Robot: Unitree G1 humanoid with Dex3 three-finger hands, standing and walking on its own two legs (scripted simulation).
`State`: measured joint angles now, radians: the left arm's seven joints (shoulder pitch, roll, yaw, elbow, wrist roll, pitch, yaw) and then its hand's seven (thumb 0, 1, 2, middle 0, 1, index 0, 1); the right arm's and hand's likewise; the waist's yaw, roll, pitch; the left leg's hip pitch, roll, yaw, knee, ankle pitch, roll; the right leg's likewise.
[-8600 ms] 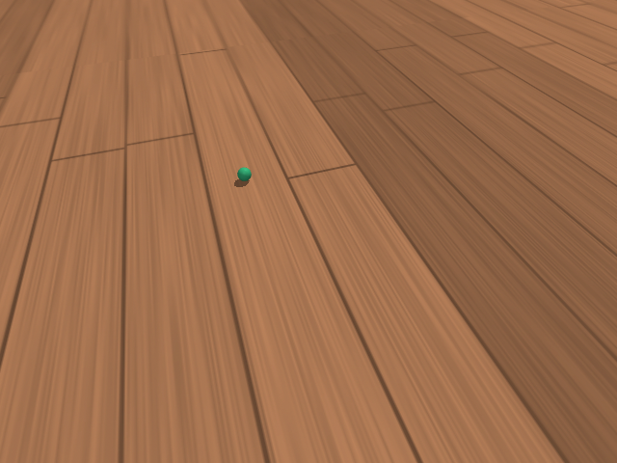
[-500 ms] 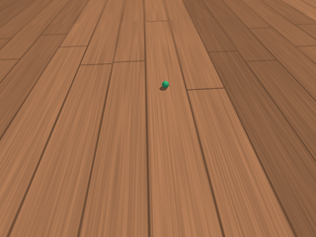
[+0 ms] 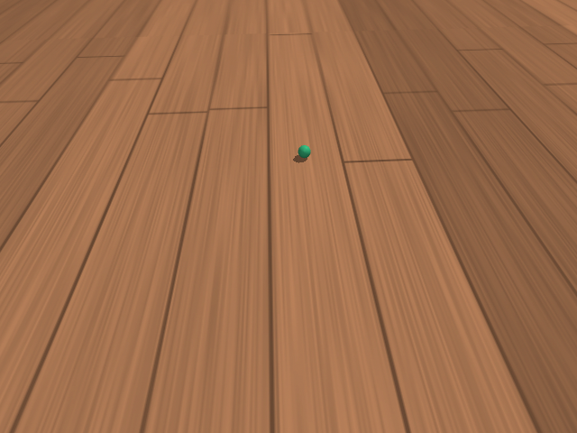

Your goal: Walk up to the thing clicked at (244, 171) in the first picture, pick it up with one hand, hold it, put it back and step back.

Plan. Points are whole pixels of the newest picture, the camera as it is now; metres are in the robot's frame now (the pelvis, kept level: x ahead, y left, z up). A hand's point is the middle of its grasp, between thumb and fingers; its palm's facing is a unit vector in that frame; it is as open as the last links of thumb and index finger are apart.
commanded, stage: stand
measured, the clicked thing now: (304, 151) +1.68 -0.01 -0.75
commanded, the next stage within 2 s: walk up in 1.88 s
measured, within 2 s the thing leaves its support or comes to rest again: neither
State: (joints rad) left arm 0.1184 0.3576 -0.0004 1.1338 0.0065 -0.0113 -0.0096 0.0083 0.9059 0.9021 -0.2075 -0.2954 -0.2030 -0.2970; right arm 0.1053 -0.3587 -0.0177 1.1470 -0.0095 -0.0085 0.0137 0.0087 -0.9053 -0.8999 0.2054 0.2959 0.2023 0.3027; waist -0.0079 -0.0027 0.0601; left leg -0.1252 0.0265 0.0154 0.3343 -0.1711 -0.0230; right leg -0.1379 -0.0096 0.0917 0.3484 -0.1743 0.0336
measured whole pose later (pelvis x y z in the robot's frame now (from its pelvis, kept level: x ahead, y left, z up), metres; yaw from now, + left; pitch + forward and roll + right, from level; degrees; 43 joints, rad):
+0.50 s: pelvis +0.01 +0.00 +0.00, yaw +0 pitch -2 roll +0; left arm 0.11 0.36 0.00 1.12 0.00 -0.01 0.00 0.01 0.91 0.90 -0.21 -0.30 -0.20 -0.30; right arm 0.09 -0.35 -0.01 1.13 -0.01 -0.01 0.01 0.01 -0.91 -0.90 0.21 0.30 0.20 0.30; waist -0.01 -0.01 0.05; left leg -0.11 0.02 0.01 0.34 -0.20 -0.02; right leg -0.12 -0.02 0.09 0.34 -0.19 0.04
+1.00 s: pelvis +0.01 +0.00 +0.00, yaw +1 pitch -3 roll +0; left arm 0.12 0.36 0.00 1.12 0.01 -0.01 0.00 0.01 0.91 0.90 -0.21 -0.30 -0.20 -0.30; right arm 0.10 -0.35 -0.02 1.12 -0.01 0.00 0.01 0.01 -0.91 -0.90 0.21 0.30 0.20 0.30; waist 0.00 0.00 0.06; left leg -0.10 0.02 0.00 0.33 -0.18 -0.02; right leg -0.11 -0.02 0.08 0.34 -0.19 0.04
